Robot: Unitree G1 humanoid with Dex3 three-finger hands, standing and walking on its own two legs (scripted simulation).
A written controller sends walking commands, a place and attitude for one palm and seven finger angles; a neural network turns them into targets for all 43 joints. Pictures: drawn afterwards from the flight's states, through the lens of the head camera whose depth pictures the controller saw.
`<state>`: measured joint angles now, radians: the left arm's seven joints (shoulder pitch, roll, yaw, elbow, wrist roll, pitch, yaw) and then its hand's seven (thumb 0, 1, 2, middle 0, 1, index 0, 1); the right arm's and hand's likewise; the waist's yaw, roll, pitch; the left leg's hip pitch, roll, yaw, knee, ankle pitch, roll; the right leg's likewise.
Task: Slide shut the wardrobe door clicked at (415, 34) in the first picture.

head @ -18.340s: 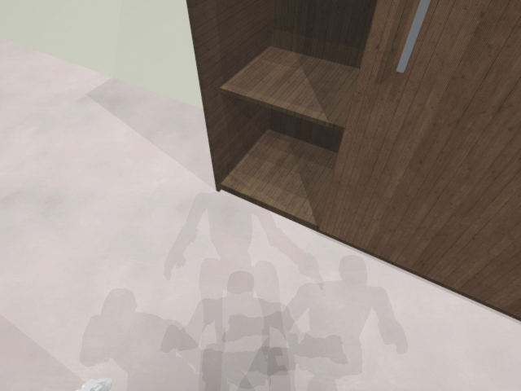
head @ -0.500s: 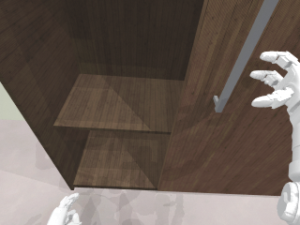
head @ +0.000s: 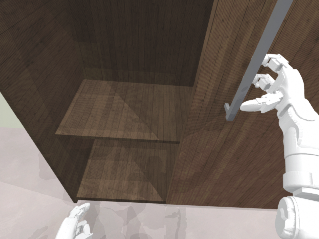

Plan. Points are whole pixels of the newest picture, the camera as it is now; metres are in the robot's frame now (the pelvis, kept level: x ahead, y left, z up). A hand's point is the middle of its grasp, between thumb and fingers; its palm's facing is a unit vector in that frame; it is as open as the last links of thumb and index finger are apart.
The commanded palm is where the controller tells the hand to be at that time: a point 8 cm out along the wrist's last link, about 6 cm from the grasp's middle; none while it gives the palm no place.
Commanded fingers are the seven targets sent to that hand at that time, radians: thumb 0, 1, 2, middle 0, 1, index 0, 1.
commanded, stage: slide the fingers in behind the handle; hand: right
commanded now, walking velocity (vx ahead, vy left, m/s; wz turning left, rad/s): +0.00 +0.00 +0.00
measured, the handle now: (250, 64) +0.46 -0.16 +0.26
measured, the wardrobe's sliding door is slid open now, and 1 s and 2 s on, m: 0.55 0.55 0.55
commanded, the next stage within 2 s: grip the handle and tug to test in 1.92 s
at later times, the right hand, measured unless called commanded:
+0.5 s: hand (259, 85) +0.41 -0.18 +0.23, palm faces +0.00 +1.00 -0.04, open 14.0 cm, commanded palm +0.39 -0.23 +0.23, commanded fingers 0.00 0.50 -0.30 0.30 1.20 0.30 1.20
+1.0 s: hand (253, 84) +0.41 -0.17 +0.23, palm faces +0.00 +1.00 -0.03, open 14.0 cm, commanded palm +0.39 -0.21 +0.23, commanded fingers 0.00 0.50 -0.30 0.30 1.20 0.30 1.20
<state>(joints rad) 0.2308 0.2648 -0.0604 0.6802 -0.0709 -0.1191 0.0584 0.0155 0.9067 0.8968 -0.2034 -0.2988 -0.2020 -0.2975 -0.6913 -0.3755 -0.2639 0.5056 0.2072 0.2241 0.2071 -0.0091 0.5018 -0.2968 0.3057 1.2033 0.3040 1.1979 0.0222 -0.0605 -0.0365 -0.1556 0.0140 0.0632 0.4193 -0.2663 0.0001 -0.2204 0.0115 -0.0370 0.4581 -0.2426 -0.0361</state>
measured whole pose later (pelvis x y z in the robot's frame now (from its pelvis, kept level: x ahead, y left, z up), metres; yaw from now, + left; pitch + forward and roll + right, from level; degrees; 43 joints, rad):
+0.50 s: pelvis +0.00 +0.01 +0.00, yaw +0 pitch +0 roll +0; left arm 0.26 0.29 -0.05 0.68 -0.08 -0.09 0.07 0.02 0.91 0.90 -0.20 -0.30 -0.20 -0.30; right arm -0.67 -0.41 -0.29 0.53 0.22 0.21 0.24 -0.01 0.50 -0.30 0.31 1.20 0.30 1.20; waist 0.03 -0.07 -0.04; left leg -0.14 0.00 0.07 0.41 -0.27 0.02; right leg -0.21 0.00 -0.03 0.45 -0.24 -0.02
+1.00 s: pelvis +0.00 +0.01 +0.00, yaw -1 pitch +0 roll +0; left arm 0.24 0.28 -0.05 0.69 -0.08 -0.11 0.07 0.01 0.91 0.90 -0.20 -0.30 -0.20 -0.30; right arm -0.72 -0.38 -0.25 0.56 0.22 0.20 0.20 -0.01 0.50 -0.30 0.32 1.23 0.30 1.20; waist 0.02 -0.06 -0.04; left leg -0.15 0.00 0.08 0.42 -0.27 0.02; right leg -0.22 0.00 -0.02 0.46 -0.24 -0.02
